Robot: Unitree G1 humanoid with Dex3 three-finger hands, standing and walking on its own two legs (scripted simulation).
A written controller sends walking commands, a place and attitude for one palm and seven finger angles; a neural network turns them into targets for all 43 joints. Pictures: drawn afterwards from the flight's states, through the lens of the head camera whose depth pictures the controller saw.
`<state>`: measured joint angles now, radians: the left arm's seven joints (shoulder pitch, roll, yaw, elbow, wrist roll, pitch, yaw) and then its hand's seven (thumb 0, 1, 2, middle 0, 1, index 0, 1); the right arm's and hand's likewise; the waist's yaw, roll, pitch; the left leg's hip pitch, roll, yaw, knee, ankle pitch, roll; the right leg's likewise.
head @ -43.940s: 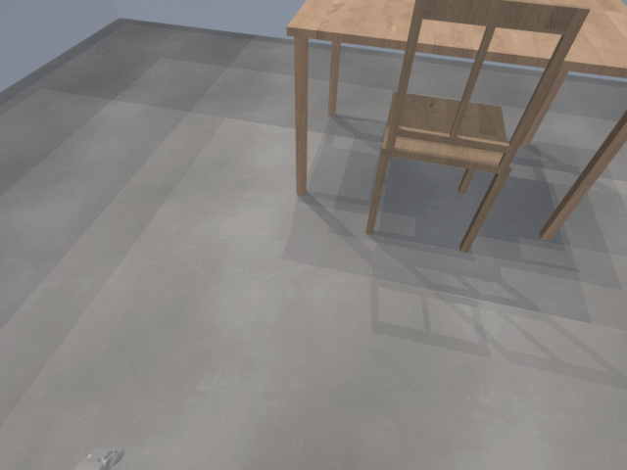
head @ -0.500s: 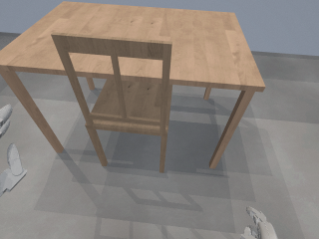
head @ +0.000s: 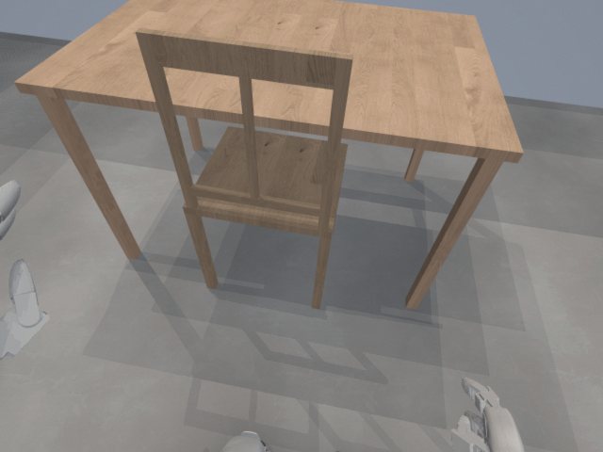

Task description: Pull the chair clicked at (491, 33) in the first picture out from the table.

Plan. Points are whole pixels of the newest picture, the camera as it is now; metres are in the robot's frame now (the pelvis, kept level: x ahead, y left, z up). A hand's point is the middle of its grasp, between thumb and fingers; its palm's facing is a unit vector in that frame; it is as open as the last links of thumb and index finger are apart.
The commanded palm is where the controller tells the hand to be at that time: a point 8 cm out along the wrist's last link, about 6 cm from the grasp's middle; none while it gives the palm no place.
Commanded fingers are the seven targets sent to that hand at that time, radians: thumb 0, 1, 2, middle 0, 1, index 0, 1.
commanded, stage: step back with the hand held close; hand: left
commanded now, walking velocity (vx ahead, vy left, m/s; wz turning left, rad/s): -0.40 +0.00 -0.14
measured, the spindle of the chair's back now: (250, 145) +0.75 +0.16 -0.05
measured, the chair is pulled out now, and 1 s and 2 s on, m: -0.10 -0.10 -0.10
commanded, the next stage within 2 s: stop stepping back and stand still in 0.10 s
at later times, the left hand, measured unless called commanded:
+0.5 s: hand out of the picture +0.03 +0.32 +0.18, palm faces +0.61 -0.69 -0.40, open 7.4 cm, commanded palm +0.01 +0.33 +0.19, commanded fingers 0.00 0.90 0.90 -0.20 -0.30 -0.20 -0.30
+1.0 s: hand out of the picture +0.07 +0.26 +0.17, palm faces +0.40 -0.79 -0.47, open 7.4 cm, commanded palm +0.02 +0.30 +0.19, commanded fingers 0.00 0.90 0.90 -0.20 -0.30 -0.20 -0.30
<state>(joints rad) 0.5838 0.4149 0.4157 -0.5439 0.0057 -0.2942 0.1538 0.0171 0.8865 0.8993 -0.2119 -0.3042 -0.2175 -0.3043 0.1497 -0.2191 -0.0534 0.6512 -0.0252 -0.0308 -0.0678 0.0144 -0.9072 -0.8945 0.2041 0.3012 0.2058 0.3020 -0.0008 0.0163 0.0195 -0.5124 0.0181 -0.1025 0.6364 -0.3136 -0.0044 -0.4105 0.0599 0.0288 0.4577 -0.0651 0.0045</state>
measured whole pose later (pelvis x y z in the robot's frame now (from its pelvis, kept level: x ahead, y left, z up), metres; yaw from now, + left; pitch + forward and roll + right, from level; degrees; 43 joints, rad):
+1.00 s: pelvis -0.13 +0.01 +0.01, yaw -1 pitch +1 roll -1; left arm 0.60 0.41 0.39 -0.48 -0.05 -0.17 0.16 0.02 0.89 0.90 -0.21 -0.30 -0.21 -0.30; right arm 0.27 -0.22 0.00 0.68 0.00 -0.06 -0.07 0.01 -0.91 -0.89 0.20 0.30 0.21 0.30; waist -0.01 0.01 -0.05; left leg -0.35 0.04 0.05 0.64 -0.30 0.00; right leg -0.17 0.06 -0.09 0.48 -0.33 -0.08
